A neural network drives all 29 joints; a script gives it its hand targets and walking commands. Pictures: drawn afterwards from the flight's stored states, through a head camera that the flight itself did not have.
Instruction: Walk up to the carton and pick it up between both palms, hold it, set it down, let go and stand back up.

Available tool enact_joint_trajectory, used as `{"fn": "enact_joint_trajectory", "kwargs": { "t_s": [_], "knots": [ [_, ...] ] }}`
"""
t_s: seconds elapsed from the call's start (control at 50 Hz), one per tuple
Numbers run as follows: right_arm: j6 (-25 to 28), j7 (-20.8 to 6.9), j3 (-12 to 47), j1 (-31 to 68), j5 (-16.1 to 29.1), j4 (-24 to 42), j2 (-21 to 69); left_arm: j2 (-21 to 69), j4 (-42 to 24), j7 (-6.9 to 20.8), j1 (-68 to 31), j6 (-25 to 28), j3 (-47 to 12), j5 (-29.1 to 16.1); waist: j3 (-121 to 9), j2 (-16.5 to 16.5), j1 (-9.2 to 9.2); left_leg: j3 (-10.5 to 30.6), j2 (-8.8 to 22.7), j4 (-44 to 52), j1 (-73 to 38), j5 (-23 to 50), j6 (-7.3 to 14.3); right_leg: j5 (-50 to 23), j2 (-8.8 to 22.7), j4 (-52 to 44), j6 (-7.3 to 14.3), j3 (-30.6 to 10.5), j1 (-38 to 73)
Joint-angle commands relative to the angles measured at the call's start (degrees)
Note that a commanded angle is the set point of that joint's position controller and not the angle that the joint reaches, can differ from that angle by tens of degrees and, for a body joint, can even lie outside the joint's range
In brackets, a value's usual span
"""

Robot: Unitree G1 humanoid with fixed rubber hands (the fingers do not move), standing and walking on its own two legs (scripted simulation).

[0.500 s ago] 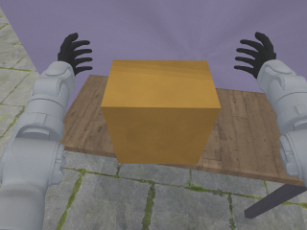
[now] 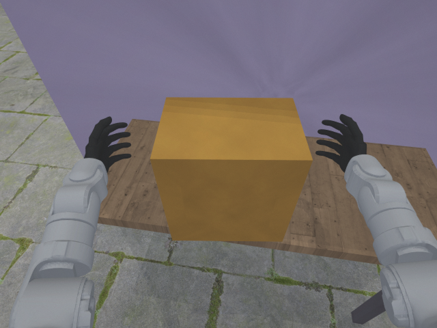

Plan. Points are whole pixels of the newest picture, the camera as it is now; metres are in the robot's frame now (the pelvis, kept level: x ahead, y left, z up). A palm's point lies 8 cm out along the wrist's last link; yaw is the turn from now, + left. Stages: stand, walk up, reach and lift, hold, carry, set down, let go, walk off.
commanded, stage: set down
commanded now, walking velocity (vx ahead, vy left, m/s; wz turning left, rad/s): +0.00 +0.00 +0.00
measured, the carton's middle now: (228, 174) +0.45 +0.01 +0.01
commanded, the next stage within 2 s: none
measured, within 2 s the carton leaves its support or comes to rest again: neither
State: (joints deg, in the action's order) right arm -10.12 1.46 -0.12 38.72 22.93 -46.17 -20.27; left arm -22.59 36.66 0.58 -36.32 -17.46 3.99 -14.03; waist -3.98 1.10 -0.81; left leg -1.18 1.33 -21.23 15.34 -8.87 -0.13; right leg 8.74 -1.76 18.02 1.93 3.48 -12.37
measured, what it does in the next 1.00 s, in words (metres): stands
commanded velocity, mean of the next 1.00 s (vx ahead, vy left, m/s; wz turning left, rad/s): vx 0.00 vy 0.00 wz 0.00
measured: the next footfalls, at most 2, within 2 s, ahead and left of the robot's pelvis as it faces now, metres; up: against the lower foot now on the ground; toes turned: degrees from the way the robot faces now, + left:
none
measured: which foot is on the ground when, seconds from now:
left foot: down 0.00-1.00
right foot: down 0.00-1.00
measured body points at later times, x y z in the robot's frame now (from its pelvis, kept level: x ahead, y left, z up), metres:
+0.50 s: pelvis +0.00 +0.00 +0.00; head +0.00 +0.02 +0.45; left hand +0.35 +0.25 +0.05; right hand +0.34 -0.22 +0.05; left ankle +0.02 +0.12 -0.75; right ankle +0.00 -0.10 -0.75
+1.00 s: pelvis +0.01 +0.00 +0.00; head +0.00 +0.01 +0.45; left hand +0.28 +0.24 -0.01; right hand +0.27 -0.23 -0.01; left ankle +0.02 +0.12 -0.75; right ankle +0.00 -0.10 -0.75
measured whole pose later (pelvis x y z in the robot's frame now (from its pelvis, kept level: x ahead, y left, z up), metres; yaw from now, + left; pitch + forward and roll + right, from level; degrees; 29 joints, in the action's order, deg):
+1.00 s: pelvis +0.01 +0.00 +0.00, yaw -2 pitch -1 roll +0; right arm 16.3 -2.2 2.4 0.4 18.9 -38.5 -15.6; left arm -13.8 35.3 -1.3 -1.2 14.5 0.1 -11.0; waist -1.0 0.9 -1.8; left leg -2.0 0.9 -22.9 9.8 -12.0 0.2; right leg 12.0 -1.8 21.1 1.6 1.0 -8.1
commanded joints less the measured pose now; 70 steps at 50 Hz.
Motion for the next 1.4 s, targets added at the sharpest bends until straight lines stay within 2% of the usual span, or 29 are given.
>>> {"fn": "enact_joint_trajectory", "kwargs": {
  "t_s": [0.0, 0.16, 0.28, 0.44, 0.58, 0.76, 0.84, 0.92, 1.02, 1.16, 1.28, 1.38],
  "knots": [
    [3.37, -1.09, -4.11, 17.31, -1.42, 10.05, -10.64, -6.67, -11.47, -0.56, -20.40, 3.49, 1.76, 0.08, -21.15, -3.93, 1.31, 1.22, -0.93, -0.97, -15.91, 14.40, -1.33, -6.79, -0.49, -1.44, -1.90, -1.62, 0.61],
    [6.55, -1.95, -2.28, 10.05, -1.91, 13.02, -8.35, -5.04, -9.71, -0.49, -11.92, 6.64, 3.20, 2.02, -16.76, 0.22, -0.80, 0.62, -1.61, 0.40, -12.81, 11.84, 0.18, -5.05, -0.17, -1.68, -2.36, -2.91, 3.19],
    [10.18, -2.45, -1.81, 4.60, -2.46, 15.07, -6.52, -3.74, -9.12, -1.11, -7.89, 12.11, 2.53, 2.19, -14.78, -0.13, -1.79, 0.09, -1.77, 0.96, -11.46, 8.61, 0.57, -1.40, 0.35, -1.83, -2.06, -3.74, 1.93],
    [14.93, -2.56, -2.10, -4.24, -3.29, 15.42, -6.06, -2.33, -10.52, -1.30, -0.92, 18.77, 1.36, 2.41, -16.00, -2.11, -0.82, 0.36, -1.69, -0.21, -13.73, 11.33, -0.37, -3.13, 0.48, -1.66, -1.54, -4.02, 1.25],
    [19.03, -2.56, -1.90, -11.98, -3.63, 16.04, -5.73, -0.78, -12.01, -1.12, 7.65, 23.30, 0.20, 2.27, -14.36, -1.92, 0.13, 1.03, -1.61, -1.17, -15.17, 15.06, -1.21, -5.95, 0.19, -1.44, -1.16, -3.96, 1.90],
    [23.95, -3.14, 0.20, -22.15, -2.99, 16.40, -4.24, 1.62, -11.32, -0.93, 19.12, 28.07, -0.81, 2.90, -8.77, -0.64, -0.72, 1.73, -1.46, -1.35, -15.71, 17.13, -1.31, -7.14, 0.25, -1.59, -0.88, -4.62, 2.53],
    [26.81, -3.36, 0.32, -25.40, -3.19, 16.95, -3.62, 2.03, -11.47, -1.32, 22.57, 31.26, -0.95, 3.36, -7.64, -0.90, -1.35, 1.61, -1.38, -1.49, -15.28, 16.14, -1.26, -6.19, 0.39, -1.28, -0.67, -5.03, 2.51],
    [29.25, -3.70, -0.14, -26.99, -4.10, 16.78, -2.81, 2.10, -10.47, -2.03, 23.54, 34.68, -1.57, 2.97, -6.19, -1.20, -1.39, 1.48, -1.24, -1.45, -13.56, 11.87, -1.01, -2.98, 0.90, -0.75, -0.39, -5.48, 1.27],
    [31.54, -4.19, -0.13, -28.45, -5.16, 13.28, -1.64, 2.14, -7.27, -2.71, 24.11, 37.96, -2.43, 2.55, -4.98, -1.58, -1.17, 1.33, -1.06, -1.78, -11.45, 7.44, -0.81, -0.04, 1.57, 0.46, -0.13, -5.81, -0.39],
    [33.33, -4.07, 0.69, -30.26, -7.00, 7.82, -0.88, 2.93, -3.07, -2.23, 26.26, 38.16, -2.60, 2.93, -4.58, -0.88, -0.41, 0.97, -1.02, -2.51, -10.24, 6.02, -0.87, -0.29, 1.84, 1.62, 0.01, -5.61, 0.26],
    [33.15, -3.43, 1.04, -32.02, -8.42, 9.52, -0.18, 2.24, -4.83, -1.75, 28.28, 35.76, -2.04, 3.22, -5.13, 0.17, -0.36, 0.40, -1.21, -2.21, -10.37, 7.19, -0.86, -2.71, 1.73, 1.53, -0.30, -5.23, 2.43],
    [31.41, -2.99, 1.43, -35.60, -9.78, 10.22, 1.28, 2.66, -5.87, -1.22, 31.41, 32.70, -1.89, 4.41, -2.92, -0.31, -0.61, 0.14, -1.38, -1.09, -11.70, 7.94, -0.91, -3.13, 1.85, 0.20, -0.21, -5.18, 3.01]
  ]
}}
